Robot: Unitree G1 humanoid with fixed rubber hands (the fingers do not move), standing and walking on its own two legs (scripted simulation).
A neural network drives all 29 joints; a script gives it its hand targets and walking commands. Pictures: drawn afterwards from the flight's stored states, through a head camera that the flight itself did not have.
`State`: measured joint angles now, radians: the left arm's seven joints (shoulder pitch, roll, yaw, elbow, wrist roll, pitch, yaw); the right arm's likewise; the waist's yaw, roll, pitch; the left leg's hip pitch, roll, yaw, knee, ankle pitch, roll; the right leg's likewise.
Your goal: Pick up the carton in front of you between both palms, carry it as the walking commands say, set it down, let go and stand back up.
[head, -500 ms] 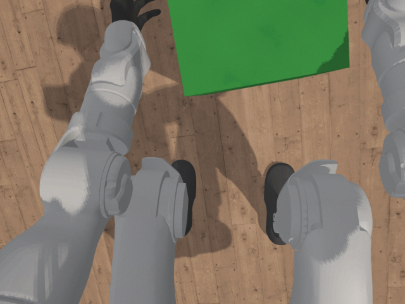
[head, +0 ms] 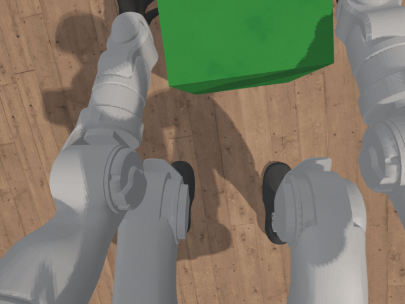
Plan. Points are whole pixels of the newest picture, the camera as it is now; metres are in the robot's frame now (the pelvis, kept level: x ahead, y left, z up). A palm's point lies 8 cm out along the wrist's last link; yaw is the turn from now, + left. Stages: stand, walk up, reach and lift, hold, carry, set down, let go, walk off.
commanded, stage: reach and lift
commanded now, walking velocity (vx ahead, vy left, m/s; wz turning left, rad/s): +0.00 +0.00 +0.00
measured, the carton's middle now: (237, 23) +0.53 -0.04 -0.24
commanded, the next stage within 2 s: none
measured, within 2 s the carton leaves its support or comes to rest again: neither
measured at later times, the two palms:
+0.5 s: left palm (69, 0) +0.50 +0.11 +0.02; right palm out of the picture +0.50 -0.19 +0.01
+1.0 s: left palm out of the picture +0.48 +0.11 +0.16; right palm out of the picture +0.46 -0.19 +0.15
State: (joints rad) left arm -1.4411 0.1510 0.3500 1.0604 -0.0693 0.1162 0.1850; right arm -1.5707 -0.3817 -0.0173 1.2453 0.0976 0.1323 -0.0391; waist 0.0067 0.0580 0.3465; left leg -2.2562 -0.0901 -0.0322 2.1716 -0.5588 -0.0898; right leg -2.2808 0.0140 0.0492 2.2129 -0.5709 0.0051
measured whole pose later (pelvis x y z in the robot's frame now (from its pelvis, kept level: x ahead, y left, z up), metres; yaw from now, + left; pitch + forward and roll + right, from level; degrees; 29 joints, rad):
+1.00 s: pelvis +0.03 +0.01 +0.20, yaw -5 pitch +38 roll +1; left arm -0.78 -0.11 0.46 0.59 0.16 0.33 0.10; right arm -0.83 -0.01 -0.34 0.68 -0.19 0.37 -0.01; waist 0.01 0.03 -0.23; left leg -1.67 -0.12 -0.10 1.52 -0.51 -0.06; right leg -1.69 0.10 0.10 1.52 -0.49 0.05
